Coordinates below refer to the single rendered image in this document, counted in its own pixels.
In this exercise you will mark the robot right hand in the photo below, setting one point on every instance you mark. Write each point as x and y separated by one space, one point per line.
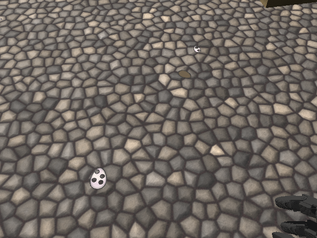
307 205

